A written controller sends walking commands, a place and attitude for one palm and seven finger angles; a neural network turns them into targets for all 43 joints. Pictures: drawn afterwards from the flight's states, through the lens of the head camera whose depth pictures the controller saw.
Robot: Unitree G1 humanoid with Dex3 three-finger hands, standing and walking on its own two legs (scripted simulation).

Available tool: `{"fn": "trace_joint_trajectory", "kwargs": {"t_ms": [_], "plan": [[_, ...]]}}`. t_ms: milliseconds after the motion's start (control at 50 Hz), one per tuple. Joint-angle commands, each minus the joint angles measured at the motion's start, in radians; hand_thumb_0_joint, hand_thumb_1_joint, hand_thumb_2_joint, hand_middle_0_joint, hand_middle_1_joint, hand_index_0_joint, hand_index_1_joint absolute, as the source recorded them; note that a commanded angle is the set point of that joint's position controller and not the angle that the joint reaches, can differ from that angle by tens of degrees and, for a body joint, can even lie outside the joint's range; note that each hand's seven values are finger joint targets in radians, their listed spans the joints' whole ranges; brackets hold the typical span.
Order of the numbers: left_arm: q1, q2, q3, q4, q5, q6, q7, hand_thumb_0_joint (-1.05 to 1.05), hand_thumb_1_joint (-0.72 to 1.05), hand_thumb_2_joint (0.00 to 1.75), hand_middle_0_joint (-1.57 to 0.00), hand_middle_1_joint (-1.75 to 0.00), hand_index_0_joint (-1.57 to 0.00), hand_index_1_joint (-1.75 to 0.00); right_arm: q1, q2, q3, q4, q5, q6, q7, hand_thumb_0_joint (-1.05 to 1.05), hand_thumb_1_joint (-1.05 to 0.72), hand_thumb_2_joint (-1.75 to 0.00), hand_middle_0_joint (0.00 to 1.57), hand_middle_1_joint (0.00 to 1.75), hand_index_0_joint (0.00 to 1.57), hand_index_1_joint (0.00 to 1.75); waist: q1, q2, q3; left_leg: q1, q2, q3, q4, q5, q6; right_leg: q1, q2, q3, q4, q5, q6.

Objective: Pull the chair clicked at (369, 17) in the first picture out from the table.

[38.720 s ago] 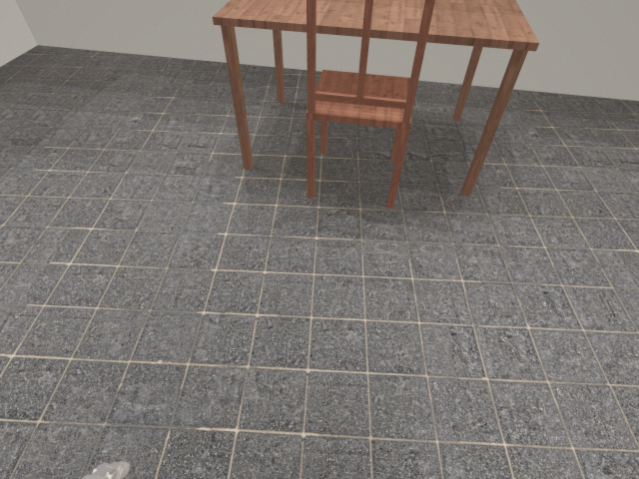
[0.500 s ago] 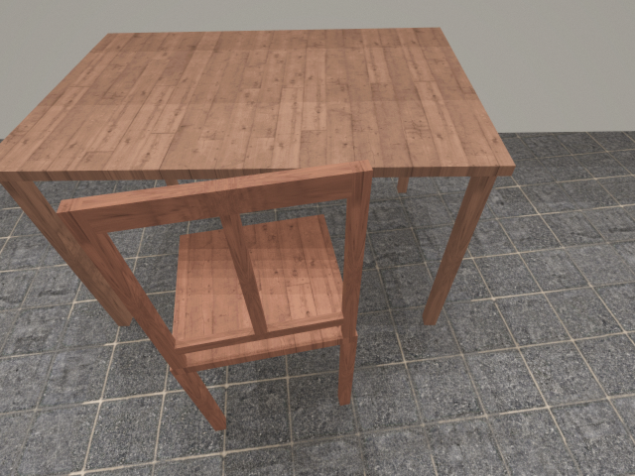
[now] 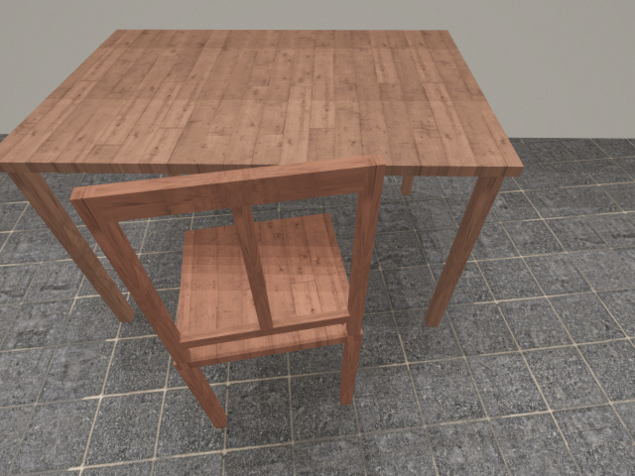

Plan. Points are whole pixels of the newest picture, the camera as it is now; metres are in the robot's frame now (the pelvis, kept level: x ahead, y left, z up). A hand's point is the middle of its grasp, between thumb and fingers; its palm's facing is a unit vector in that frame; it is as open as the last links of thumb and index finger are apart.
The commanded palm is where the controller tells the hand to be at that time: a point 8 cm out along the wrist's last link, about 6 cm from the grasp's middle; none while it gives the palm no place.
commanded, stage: look again from close up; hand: left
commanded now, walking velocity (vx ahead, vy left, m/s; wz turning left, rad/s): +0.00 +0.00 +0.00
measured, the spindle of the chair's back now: (255, 274) +0.45 +0.12 -0.06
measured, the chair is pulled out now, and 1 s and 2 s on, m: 0.16 0.16 0.16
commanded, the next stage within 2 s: shuffle to correct the standing spot in 0.64 s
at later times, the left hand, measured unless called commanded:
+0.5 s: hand out of the picture +0.04 +0.19 -0.17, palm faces -0.02 -0.98 -0.20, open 7.4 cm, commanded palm none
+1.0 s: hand out of the picture +0.01 +0.19 -0.17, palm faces +0.01 -0.98 -0.21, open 7.4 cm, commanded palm none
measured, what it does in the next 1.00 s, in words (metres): stands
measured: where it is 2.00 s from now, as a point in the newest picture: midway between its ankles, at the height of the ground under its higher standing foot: outside the picture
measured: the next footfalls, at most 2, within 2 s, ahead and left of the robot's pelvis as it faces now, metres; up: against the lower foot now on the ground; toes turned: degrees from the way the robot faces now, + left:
left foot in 1.74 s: +0.06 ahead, -0.01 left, +0.00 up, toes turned +15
right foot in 2.00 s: +0.09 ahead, -0.28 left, +0.00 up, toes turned +11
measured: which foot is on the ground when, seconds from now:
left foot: down 0.00-1.00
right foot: down 0.00-1.00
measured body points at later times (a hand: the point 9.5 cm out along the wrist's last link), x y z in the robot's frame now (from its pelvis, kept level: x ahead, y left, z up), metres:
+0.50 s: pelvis +0.02 +0.02 +0.00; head +0.03 +0.02 +0.45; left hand +0.05 +0.24 -0.16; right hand +0.06 -0.22 -0.15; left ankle +0.02 +0.12 -0.73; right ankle -0.01 -0.12 -0.73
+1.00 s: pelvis +0.02 +0.01 +0.01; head +0.04 +0.01 +0.46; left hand +0.01 +0.24 -0.15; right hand +0.03 -0.21 -0.15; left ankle +0.02 +0.12 -0.73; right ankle -0.01 -0.12 -0.73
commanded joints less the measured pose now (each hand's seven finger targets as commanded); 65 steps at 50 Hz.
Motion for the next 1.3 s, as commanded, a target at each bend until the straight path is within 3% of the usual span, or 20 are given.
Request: {"fn": "trace_joint_trajectory", "kwargs": {"t_ms": [0, 40, 60, 140, 180, 220, 280, 380, 420, 480, 540, 660, 720, 780, 860, 920, 1100, 1180, 1240, 1280], "plan": [[0.036, 0.112, 0.025, -0.069, 0.001, -0.011, 0.004, 0.00, 0.90, 0.90, -0.20, -0.30, -0.20, -0.30, 0.019, -0.098, -0.013, -0.073, 0.003, -0.022, -0.004, 0.00, -0.90, -0.90, 0.20, 0.30, 0.20, 0.30, 0.029, -0.022, 0.094, -0.060, 0.067, -0.113, -0.170, -0.075, 0.041, -0.084, -0.062, 0.077, -0.102, -0.079, -0.041], [0.038, 0.110, 0.023, -0.072, 0.000, -0.012, 0.004, 0.00, 0.90, 0.90, -0.20, -0.30, -0.20, -0.30, 0.010, -0.102, -0.013, -0.076, 0.007, -0.026, -0.005, 0.00, -0.90, -0.90, 0.20, 0.30, 0.20, 0.30, 0.030, -0.060, 0.079, -0.035, 0.066, -0.109, -0.168, -0.035, 0.044, -0.069, -0.065, 0.078, -0.100, -0.031, -0.037], [0.038, 0.110, 0.023, -0.072, 0.000, -0.011, 0.001, 0.00, 0.90, 0.90, -0.20, -0.30, -0.20, -0.30, 0.004, -0.102, -0.012, -0.075, 0.006, -0.029, -0.005, 0.00, -0.90, -0.90, 0.20, 0.30, 0.20, 0.30, 0.033, -0.026, 0.085, -0.024, 0.067, -0.110, -0.182, -0.019, 0.047, -0.074, -0.064, 0.076, -0.099, -0.010, -0.037], [0.036, 0.125, 0.024, -0.079, 0.000, -0.013, 0.002, 0.00, 0.90, 0.90, -0.20, -0.30, -0.20, -0.30, -0.013, -0.110, -0.010, -0.068, 0.010, -0.031, -0.006, 0.00, -0.90, -0.90, 0.20, 0.30, 0.20, 0.30, 0.031, -0.087, 0.059, 0.027, 0.057, -0.084, -0.151, 0.080, 0.043, -0.056, -0.079, 0.084, -0.104, 0.070, -0.029], [0.035, 0.131, 0.025, -0.083, -0.001, -0.013, 0.001, 0.00, 0.90, 0.90, -0.20, -0.30, -0.20, -0.30, -0.021, -0.117, -0.010, -0.064, 0.010, -0.036, -0.007, 0.00, -0.90, -0.90, 0.20, 0.30, 0.20, 0.30, 0.034, -0.048, 0.038, 0.056, 0.061, -0.081, -0.145, 0.152, 0.044, -0.041, -0.081, 0.077, -0.094, 0.120, -0.025], [0.040, 0.140, 0.026, -0.081, -0.002, -0.014, 0.002, 0.00, 0.90, 0.90, -0.20, -0.30, -0.20, -0.30, -0.030, -0.123, -0.009, -0.061, 0.011, -0.037, -0.009, 0.00, -0.90, -0.90, 0.20, 0.30, 0.20, 0.30, 0.035, -0.050, 0.001, 0.091, 0.064, -0.075, -0.132, 0.216, 0.045, -0.018, -0.085, 0.077, -0.090, 0.169, -0.023], [0.033, 0.147, 0.024, -0.078, -0.002, -0.010, 0.001, 0.00, 0.90, 0.90, -0.20, -0.30, -0.20, -0.30, -0.048, -0.131, -0.009, -0.054, 0.012, -0.038, -0.010, 0.00, -0.90, -0.90, 0.20, 0.30, 0.20, 0.30, 0.036, -0.022, 0.012, 0.104, 0.068, -0.071, -0.135, 0.254, 0.045, -0.014, -0.085, 0.071, -0.093, 0.188, -0.018], [0.031, 0.157, 0.024, -0.073, -0.002, -0.009, 0.000, 0.00, 0.90, 0.90, -0.20, -0.30, -0.20, -0.30, -0.073, -0.134, -0.007, -0.048, 0.014, -0.035, -0.011, 0.00, -0.90, -0.90, 0.20, 0.30, 0.20, 0.30, 0.037, -0.017, 0.021, 0.117, 0.064, -0.063, -0.144, 0.250, 0.040, -0.005, -0.095, 0.076, -0.115, 0.214, -0.016], [0.025, 0.162, 0.023, -0.070, -0.001, -0.010, 0.000, 0.00, 0.90, 0.90, -0.20, -0.30, -0.20, -0.30, -0.074, -0.133, -0.007, -0.045, 0.014, -0.034, -0.010, 0.00, -0.90, -0.90, 0.20, 0.30, 0.20, 0.30, 0.034, -0.043, 0.016, 0.120, 0.061, -0.064, -0.146, 0.242, 0.038, 0.004, -0.098, 0.080, -0.121, 0.226, -0.015], [0.025, 0.164, 0.022, -0.068, -0.002, -0.008, -0.001, 0.00, 0.90, 0.90, -0.20, -0.30, -0.20, -0.30, -0.086, -0.137, -0.006, -0.036, 0.015, -0.033, -0.010, 0.00, -0.90, -0.90, 0.20, 0.30, 0.20, 0.30, 0.036, -0.021, 0.032, 0.124, 0.062, -0.062, -0.156, 0.233, 0.036, 0.000, -0.098, 0.074, -0.130, 0.211, -0.013], [0.028, 0.165, 0.022, -0.063, -0.002, -0.010, -0.001, 0.00, 0.90, 0.90, -0.20, -0.30, -0.20, -0.30, -0.082, -0.137, -0.006, -0.030, 0.016, -0.035, -0.010, 0.00, -0.90, -0.90, 0.20, 0.30, 0.20, 0.30, 0.035, -0.031, 0.006, 0.144, 0.064, -0.061, -0.160, 0.257, 0.037, 0.016, -0.102, 0.074, -0.134, 0.233, -0.011], [0.030, 0.161, 0.020, -0.054, -0.001, -0.007, -0.003, 0.00, 0.90, 0.90, -0.20, -0.30, -0.20, -0.30, -0.087, -0.133, -0.003, -0.013, 0.018, -0.035, -0.010, 0.00, -0.90, -0.90, 0.20, 0.30, 0.20, 0.30, 0.039, -0.031, 0.041, 0.134, 0.064, -0.065, -0.193, 0.214, 0.040, 0.012, -0.100, 0.069, -0.155, 0.190, -0.010], [0.033, 0.160, 0.021, -0.048, -0.001, -0.008, -0.002, 0.00, 0.90, 0.90, -0.20, -0.30, -0.20, -0.30, -0.078, -0.136, -0.002, -0.006, 0.017, -0.037, -0.010, 0.00, -0.90, -0.90, 0.20, 0.30, 0.20, 0.30, 0.039, -0.032, 0.022, 0.144, 0.065, -0.067, -0.192, 0.238, 0.039, 0.026, -0.104, 0.068, -0.152, 0.202, -0.008], [0.041, 0.147, 0.019, -0.033, -0.002, -0.002, -0.004, 0.00, 0.90, 0.90, -0.20, -0.30, -0.20, -0.30, -0.080, -0.136, -0.002, 0.001, 0.016, -0.033, -0.010, 0.00, -0.90, -0.90, 0.20, 0.30, 0.20, 0.30, 0.036, -0.040, 0.049, 0.121, 0.079, -0.094, -0.215, 0.172, 0.043, 0.023, -0.095, 0.030, -0.149, 0.133, 0.004], [0.057, 0.139, 0.017, -0.024, 0.000, 0.005, -0.007, 0.00, 0.90, 0.90, -0.20, -0.30, -0.20, -0.30, -0.083, -0.139, -0.010, 0.004, 0.014, -0.025, -0.010, 0.00, -0.90, -0.90, 0.20, 0.30, 0.20, 0.30, 0.038, -0.004, 0.079, 0.083, 0.106, -0.154, -0.274, 0.052, 0.060, 0.015, -0.081, -0.017, -0.132, 0.061, 0.011], [0.071, 0.137, 0.020, -0.023, 0.004, 0.009, -0.008, 0.00, 0.90, 0.90, -0.20, -0.30, -0.20, -0.30, -0.068, -0.151, -0.018, 0.005, 0.012, -0.020, -0.012, 0.00, -0.90, -0.90, 0.20, 0.30, 0.20, 0.30, 0.036, 0.009, 0.069, 0.078, 0.117, -0.184, -0.277, 0.046, 0.069, 0.009, -0.080, -0.041, -0.113, 0.050, 0.013], [0.115, 0.137, 0.035, -0.040, 0.006, 0.015, -0.009, 0.00, 0.90, 0.90, -0.20, -0.30, -0.20, -0.30, -0.043, -0.136, -0.032, 0.003, 0.008, -0.005, -0.024, 0.00, -0.90, -0.90, 0.20, 0.30, 0.20, 0.30, 0.033, -0.028, 0.029, 0.056, 0.095, -0.153, -0.141, 0.221, 0.071, 0.033, -0.090, -0.043, -0.104, 0.130, -0.012], [0.126, 0.150, 0.046, -0.054, 0.007, 0.021, -0.010, 0.00, 0.90, 0.90, -0.20, -0.30, -0.20, -0.30, -0.055, -0.114, -0.030, -0.011, 0.007, 0.002, -0.027, 0.00, -0.90, -0.90, 0.20, 0.30, 0.20, 0.30, 0.037, -0.103, 0.037, -0.006, 0.045, -0.092, -0.050, 0.195, 0.048, 0.059, -0.122, -0.011, -0.132, 0.177, -0.041], [0.121, 0.167, 0.051, -0.066, 0.008, 0.027, -0.010, 0.00, 0.90, 0.90, -0.20, -0.30, -0.20, -0.30, -0.058, -0.093, -0.026, -0.018, 0.006, 0.008, -0.029, 0.00, -0.90, -0.90, 0.20, 0.30, 0.20, 0.30, 0.033, -0.147, 0.031, -0.026, 0.005, -0.044, 0.041, 0.139, 0.033, 0.058, -0.164, 0.021, -0.152, 0.219, -0.086], [0.108, 0.167, 0.051, -0.075, 0.010, 0.032, -0.011, 0.00, 0.90, 0.90, -0.20, -0.30, -0.20, -0.30, -0.063, -0.088, -0.027, -0.022, 0.005, 0.013, -0.031, 0.00, -0.90, -0.90, 0.20, 0.30, 0.20, 0.30, 0.025, -0.142, 0.052, -0.020, 0.003, -0.025, 0.078, 0.089, 0.032, 0.015, -0.182, 0.026, -0.160, 0.216, -0.106]]}}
